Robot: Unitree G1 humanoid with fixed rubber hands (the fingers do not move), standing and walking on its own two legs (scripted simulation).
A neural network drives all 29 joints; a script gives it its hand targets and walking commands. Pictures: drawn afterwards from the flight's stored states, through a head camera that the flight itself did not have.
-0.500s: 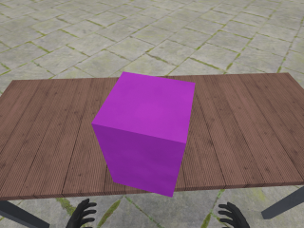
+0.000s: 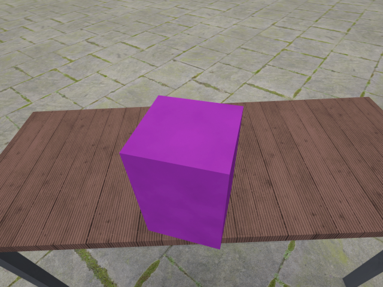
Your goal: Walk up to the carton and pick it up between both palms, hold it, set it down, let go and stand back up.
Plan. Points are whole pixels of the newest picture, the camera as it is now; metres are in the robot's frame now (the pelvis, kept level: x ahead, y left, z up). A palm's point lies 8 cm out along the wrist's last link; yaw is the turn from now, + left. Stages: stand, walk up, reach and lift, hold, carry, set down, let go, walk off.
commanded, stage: stand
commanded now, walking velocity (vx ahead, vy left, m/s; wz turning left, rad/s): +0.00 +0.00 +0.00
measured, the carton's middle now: (190, 175) +0.36 +0.02 +0.05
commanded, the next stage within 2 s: none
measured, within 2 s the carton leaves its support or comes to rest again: neither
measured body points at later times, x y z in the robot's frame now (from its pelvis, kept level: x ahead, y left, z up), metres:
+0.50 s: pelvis -0.04 +0.01 +0.00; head -0.05 +0.00 +0.45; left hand -0.03 +0.25 -0.14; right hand -0.04 -0.24 -0.15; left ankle -0.02 +0.13 -0.74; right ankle +0.04 -0.10 -0.74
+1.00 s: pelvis -0.03 +0.02 +0.00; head -0.04 +0.00 +0.45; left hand -0.03 +0.25 -0.15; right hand -0.02 -0.23 -0.16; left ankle -0.02 +0.13 -0.74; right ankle +0.04 -0.10 -0.74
